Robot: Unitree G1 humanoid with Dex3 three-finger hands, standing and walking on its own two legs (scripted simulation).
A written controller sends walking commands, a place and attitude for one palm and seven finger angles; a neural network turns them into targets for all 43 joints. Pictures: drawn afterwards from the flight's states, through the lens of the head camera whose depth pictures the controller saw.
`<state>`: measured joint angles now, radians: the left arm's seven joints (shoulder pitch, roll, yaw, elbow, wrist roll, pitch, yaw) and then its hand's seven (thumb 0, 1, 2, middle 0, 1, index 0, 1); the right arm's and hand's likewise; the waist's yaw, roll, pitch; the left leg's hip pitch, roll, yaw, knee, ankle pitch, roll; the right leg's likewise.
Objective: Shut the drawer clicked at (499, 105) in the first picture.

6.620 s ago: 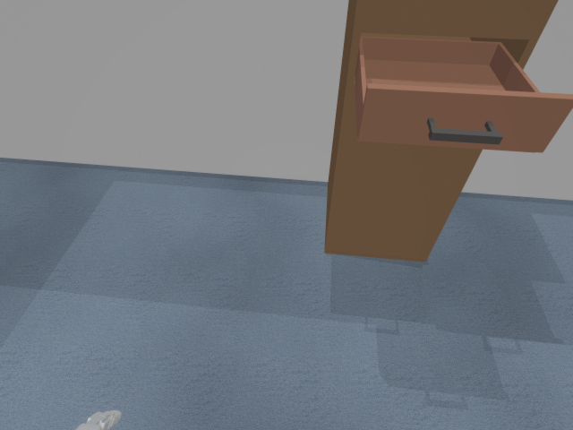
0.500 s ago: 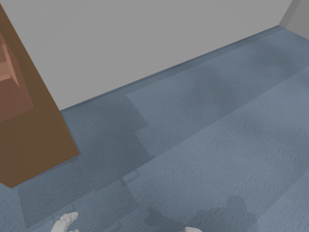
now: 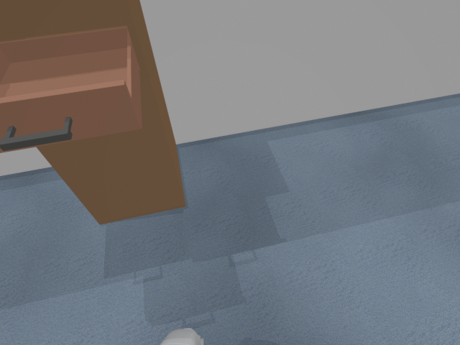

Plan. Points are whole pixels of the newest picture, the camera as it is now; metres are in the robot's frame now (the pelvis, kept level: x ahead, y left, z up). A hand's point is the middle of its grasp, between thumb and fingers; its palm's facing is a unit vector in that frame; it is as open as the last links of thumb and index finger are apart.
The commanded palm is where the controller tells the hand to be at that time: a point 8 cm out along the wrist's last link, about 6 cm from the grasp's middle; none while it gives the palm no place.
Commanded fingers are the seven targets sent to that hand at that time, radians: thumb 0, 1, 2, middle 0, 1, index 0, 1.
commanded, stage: turn to face it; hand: left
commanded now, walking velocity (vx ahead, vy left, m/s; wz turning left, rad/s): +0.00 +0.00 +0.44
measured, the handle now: (38, 133) +0.48 +0.43 +0.08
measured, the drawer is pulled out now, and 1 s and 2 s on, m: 0.28 0.28 0.28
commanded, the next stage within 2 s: take the last steps up to it in 0.42 s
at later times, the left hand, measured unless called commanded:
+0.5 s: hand out of the picture +0.02 +0.26 -0.16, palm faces +0.23 -0.94 -0.23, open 7.4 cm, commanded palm none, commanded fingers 0.00 0.90 0.90 -0.20 -0.30 -0.20 -0.30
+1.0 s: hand out of the picture -0.08 +0.16 -0.15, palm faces +0.41 -0.89 -0.18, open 7.4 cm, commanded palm none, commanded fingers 0.00 0.90 0.90 -0.20 -0.30 -0.20 -0.30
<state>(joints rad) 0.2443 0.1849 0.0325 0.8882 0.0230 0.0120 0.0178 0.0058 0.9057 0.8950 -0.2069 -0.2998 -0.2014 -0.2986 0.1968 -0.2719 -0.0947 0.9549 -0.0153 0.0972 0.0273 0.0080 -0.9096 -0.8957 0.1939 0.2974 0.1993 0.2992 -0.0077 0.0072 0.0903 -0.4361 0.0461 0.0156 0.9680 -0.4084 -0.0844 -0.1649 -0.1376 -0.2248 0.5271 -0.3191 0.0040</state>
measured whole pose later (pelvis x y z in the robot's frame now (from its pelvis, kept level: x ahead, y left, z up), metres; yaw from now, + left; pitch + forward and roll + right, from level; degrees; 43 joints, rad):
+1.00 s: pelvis +0.05 +0.05 +0.01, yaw +18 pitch -1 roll +0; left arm 0.51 0.08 0.01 1.10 0.02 -0.07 0.02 0.01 0.91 0.90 -0.20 -0.30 -0.20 -0.30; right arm 0.30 -0.22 -0.08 1.07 -0.03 0.05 0.03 0.01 -0.91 -0.90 0.19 0.30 0.20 0.30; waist 0.03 0.05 0.00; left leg -0.56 0.08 0.01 0.97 -0.15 -0.02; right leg 0.04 -0.04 -0.15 0.28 -0.29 0.00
